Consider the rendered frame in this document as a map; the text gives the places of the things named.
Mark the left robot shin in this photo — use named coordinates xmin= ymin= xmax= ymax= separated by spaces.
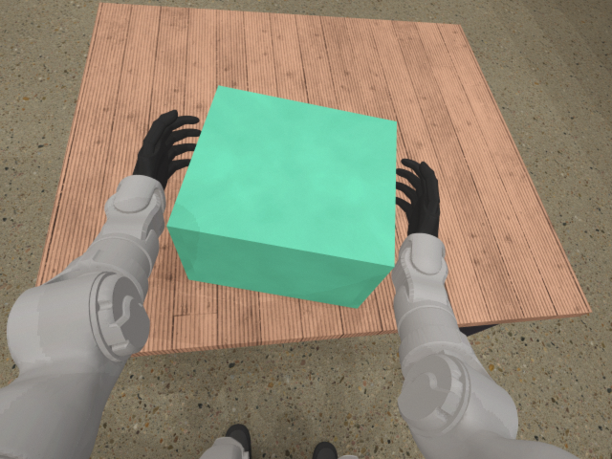
xmin=212 ymin=437 xmax=242 ymax=448

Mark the left robot forearm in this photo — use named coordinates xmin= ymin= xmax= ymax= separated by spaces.
xmin=7 ymin=175 xmax=166 ymax=365

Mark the robot left hand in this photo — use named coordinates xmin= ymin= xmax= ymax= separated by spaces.
xmin=132 ymin=110 xmax=202 ymax=190

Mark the robot left upper arm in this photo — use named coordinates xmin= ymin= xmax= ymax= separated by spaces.
xmin=0 ymin=272 xmax=150 ymax=459

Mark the right robot forearm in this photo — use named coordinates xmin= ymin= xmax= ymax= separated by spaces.
xmin=391 ymin=233 xmax=497 ymax=384

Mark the table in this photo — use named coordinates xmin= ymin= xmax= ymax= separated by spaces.
xmin=35 ymin=3 xmax=592 ymax=357

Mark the carton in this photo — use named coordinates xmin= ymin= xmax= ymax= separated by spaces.
xmin=166 ymin=85 xmax=397 ymax=309

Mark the left robot foot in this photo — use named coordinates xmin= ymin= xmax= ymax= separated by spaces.
xmin=225 ymin=424 xmax=251 ymax=459

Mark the robot right hand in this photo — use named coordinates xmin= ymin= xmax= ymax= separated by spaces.
xmin=396 ymin=159 xmax=440 ymax=238

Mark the robot right upper arm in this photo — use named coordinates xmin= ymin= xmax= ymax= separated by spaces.
xmin=398 ymin=354 xmax=579 ymax=459

